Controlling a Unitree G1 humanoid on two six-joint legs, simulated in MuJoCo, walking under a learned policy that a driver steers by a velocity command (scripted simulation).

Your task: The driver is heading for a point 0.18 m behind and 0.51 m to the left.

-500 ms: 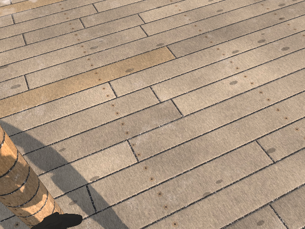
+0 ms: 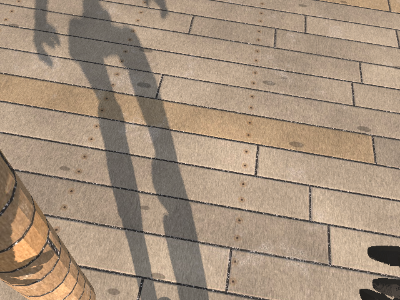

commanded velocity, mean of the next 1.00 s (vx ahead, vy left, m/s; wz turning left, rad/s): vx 0.05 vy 0.01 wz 0.57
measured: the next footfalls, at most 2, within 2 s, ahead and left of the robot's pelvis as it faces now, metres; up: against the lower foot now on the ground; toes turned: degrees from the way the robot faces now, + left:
left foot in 0.04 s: +0.21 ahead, +0.08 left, +0.00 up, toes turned +1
right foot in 0.38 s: +0.20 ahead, -0.16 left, +0.00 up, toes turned +3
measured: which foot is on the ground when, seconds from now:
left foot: up 0.00-0.02, down 0.04-0.40, up 0.42-0.72, down 0.74-1.00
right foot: down 0.00-0.04, up 0.06-0.36, down 0.38-0.74, up 0.76-1.00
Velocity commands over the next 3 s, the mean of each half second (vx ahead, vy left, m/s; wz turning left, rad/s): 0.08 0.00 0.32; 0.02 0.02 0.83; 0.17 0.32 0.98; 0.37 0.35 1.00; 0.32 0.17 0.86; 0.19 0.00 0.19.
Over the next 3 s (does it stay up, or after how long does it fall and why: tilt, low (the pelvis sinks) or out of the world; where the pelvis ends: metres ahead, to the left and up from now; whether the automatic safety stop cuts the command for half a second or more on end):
stays up -0.21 0.51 0.00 its command is cut before an obstacle after 0.8 s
